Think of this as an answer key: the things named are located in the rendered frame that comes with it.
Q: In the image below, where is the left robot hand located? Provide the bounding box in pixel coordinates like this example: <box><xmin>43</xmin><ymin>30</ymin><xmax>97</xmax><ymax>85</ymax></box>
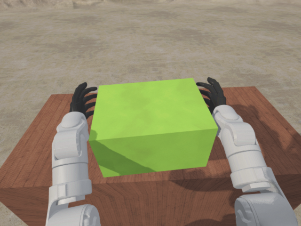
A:
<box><xmin>69</xmin><ymin>82</ymin><xmax>97</xmax><ymax>119</ymax></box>

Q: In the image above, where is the pedestal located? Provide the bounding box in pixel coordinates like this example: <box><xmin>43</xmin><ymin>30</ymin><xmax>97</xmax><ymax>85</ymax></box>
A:
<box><xmin>0</xmin><ymin>86</ymin><xmax>301</xmax><ymax>226</ymax></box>

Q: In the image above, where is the right robot forearm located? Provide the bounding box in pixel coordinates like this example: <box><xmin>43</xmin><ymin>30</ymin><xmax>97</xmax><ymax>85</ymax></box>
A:
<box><xmin>212</xmin><ymin>105</ymin><xmax>298</xmax><ymax>226</ymax></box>

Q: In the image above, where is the left robot upper arm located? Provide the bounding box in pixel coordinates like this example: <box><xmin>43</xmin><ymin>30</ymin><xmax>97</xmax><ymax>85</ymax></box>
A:
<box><xmin>47</xmin><ymin>204</ymin><xmax>101</xmax><ymax>226</ymax></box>

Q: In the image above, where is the right robot upper arm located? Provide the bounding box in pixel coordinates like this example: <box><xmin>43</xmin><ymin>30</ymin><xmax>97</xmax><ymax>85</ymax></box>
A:
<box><xmin>234</xmin><ymin>192</ymin><xmax>297</xmax><ymax>226</ymax></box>

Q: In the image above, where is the carton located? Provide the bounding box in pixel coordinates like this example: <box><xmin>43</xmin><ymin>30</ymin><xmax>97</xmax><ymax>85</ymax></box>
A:
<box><xmin>88</xmin><ymin>78</ymin><xmax>218</xmax><ymax>178</ymax></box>

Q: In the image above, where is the left robot forearm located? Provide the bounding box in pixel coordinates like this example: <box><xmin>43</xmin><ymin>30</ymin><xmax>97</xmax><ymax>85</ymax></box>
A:
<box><xmin>45</xmin><ymin>112</ymin><xmax>92</xmax><ymax>226</ymax></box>

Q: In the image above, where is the right robot hand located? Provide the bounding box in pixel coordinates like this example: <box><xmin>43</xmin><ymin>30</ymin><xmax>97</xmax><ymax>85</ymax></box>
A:
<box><xmin>196</xmin><ymin>77</ymin><xmax>226</xmax><ymax>115</ymax></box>

